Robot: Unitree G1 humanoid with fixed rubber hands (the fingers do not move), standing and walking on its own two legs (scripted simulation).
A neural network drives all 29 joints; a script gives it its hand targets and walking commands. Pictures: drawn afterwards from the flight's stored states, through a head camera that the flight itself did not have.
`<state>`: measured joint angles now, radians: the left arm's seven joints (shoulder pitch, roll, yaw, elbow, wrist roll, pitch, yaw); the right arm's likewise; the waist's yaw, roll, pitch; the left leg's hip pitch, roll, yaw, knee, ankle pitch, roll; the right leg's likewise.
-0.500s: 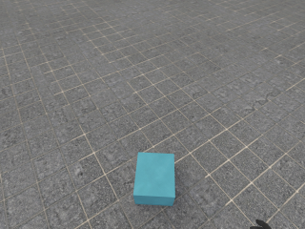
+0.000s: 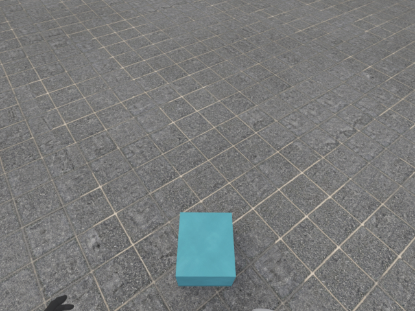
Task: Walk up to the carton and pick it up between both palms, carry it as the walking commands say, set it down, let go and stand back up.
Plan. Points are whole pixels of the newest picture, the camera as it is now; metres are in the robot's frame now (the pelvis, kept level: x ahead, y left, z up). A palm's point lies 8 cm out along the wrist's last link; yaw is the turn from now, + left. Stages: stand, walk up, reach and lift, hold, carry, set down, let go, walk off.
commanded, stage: walk up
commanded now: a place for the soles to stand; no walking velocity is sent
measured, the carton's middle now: (205, 248) +0.44 +0.00 -0.67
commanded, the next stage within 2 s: reach and lift in 1.94 s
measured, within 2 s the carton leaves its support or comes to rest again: neither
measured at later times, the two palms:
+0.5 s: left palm out of the picture +0.12 +0.33 -0.10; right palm out of the picture +0.11 -0.31 -0.08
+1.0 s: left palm out of the picture +0.09 +0.31 -0.09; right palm out of the picture +0.03 -0.31 -0.09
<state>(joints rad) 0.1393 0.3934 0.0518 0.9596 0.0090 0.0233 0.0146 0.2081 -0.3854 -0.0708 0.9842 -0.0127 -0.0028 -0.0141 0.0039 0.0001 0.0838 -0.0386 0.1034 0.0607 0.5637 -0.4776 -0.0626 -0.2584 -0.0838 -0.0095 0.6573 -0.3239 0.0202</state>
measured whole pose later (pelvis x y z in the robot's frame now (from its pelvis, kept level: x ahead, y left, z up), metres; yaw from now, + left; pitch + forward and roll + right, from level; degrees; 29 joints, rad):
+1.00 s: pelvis -0.02 +0.01 +0.02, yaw -4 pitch -3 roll +0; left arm 0.09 0.37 0.05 1.06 -0.02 0.01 -0.02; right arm 0.12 -0.38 -0.03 1.08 0.01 0.00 0.01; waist 0.00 0.00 0.09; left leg -0.19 0.07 0.06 0.37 -0.13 -0.04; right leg -0.19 -0.03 0.04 0.39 -0.15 0.04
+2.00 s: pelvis -0.02 +0.01 +0.01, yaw -7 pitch -2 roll +1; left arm 0.11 0.38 0.08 0.96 0.01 0.05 -0.03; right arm 0.12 -0.40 -0.05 0.95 0.01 0.04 0.01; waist 0.00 0.00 0.09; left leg -0.24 0.07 0.09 0.47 -0.20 -0.03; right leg -0.27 -0.02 0.09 0.48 -0.19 0.04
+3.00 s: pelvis -0.04 +0.01 -0.08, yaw -4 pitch +27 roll +0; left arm -0.45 0.30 0.22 0.68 -0.04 0.15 -0.07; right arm -0.43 -0.22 -0.13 0.61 0.03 0.19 -0.04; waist 0.00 0.01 -0.01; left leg -1.18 0.00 -0.05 1.08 -0.37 -0.04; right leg -1.18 -0.01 0.06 1.08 -0.37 0.06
